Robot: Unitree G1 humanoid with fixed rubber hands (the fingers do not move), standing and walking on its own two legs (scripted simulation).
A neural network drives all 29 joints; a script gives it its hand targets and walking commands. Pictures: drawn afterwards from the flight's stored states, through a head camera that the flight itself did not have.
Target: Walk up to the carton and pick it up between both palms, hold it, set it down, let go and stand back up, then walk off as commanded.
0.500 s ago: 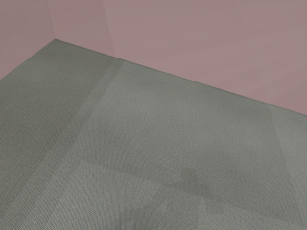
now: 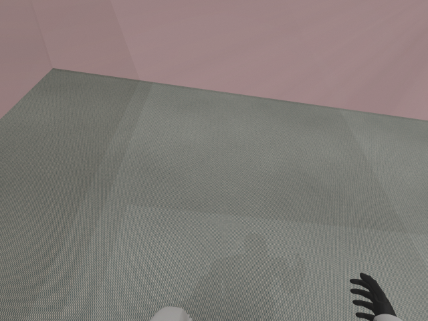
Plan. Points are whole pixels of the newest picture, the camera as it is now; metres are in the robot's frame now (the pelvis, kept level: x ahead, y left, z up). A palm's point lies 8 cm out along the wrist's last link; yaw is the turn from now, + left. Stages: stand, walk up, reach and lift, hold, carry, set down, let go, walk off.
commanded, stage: walk up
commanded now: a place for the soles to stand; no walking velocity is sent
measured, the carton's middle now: out of the picture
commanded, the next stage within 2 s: none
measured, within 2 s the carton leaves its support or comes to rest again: neither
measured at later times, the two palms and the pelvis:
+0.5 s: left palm out of the picture -0.11 +0.42 -0.14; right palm out of the picture -0.13 -0.19 -0.07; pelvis -0.20 +0.14 -0.01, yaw -13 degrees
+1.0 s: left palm out of the picture -0.13 +0.51 -0.11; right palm out of the picture -0.37 -0.05 -0.05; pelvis -0.30 +0.26 +0.03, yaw -30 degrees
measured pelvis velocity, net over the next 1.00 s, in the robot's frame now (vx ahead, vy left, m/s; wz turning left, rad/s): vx -0.30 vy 0.26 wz -0.52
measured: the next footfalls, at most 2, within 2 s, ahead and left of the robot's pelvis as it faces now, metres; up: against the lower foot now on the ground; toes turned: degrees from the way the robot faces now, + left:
left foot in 0.06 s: -0.03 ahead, +0.07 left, +0.00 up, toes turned +1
right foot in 0.34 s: -0.04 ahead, -0.12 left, +0.00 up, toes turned -1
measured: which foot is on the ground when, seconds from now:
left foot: up 0.00-0.04, down 0.06-0.26, up 0.28-0.40, down 0.42-0.70, up 0.72-0.84, down 0.86-1.00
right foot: down 0.00-0.08, up 0.10-0.32, down 0.34-0.44, up 0.46-0.72, down 0.74-0.88, up 0.90-1.00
